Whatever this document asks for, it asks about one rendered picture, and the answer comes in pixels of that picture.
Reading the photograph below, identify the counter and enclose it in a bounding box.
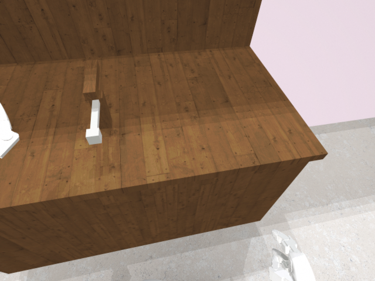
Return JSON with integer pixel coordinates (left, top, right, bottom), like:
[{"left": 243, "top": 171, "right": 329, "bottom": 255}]
[{"left": 0, "top": 0, "right": 328, "bottom": 274}]

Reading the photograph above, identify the tap lever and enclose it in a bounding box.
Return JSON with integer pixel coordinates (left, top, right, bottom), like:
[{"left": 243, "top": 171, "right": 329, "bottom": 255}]
[{"left": 86, "top": 100, "right": 102, "bottom": 145}]

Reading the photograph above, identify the right robot hand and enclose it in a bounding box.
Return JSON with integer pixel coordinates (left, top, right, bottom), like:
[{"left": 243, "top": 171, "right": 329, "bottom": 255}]
[{"left": 269, "top": 229, "right": 316, "bottom": 281}]

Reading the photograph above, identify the left robot hand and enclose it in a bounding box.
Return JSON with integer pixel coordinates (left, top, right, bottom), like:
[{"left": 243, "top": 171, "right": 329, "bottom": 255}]
[{"left": 0, "top": 103, "right": 19, "bottom": 159}]

